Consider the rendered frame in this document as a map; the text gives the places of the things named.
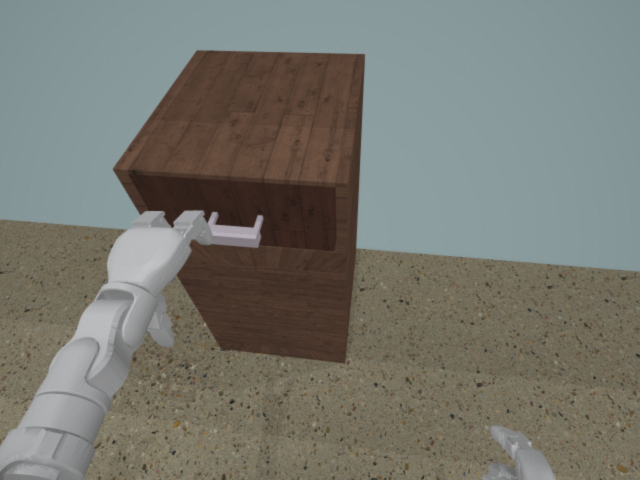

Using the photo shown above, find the cabinet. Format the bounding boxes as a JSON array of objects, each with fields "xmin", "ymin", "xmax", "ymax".
[{"xmin": 113, "ymin": 50, "xmax": 365, "ymax": 363}]

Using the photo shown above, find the handle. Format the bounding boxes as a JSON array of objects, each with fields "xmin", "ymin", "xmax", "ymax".
[{"xmin": 207, "ymin": 212, "xmax": 263, "ymax": 248}]

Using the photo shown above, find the robot right hand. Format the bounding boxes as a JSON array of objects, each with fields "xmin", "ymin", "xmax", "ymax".
[{"xmin": 482, "ymin": 425, "xmax": 556, "ymax": 480}]

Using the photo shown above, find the drawer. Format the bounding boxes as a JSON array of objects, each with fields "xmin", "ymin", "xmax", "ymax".
[{"xmin": 128, "ymin": 174, "xmax": 337, "ymax": 251}]

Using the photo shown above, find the robot left forearm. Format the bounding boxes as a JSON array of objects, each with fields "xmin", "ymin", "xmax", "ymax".
[{"xmin": 0, "ymin": 282, "xmax": 157, "ymax": 480}]

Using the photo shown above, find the robot left hand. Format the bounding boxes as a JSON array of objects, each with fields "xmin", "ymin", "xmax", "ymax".
[{"xmin": 107, "ymin": 210, "xmax": 213, "ymax": 347}]

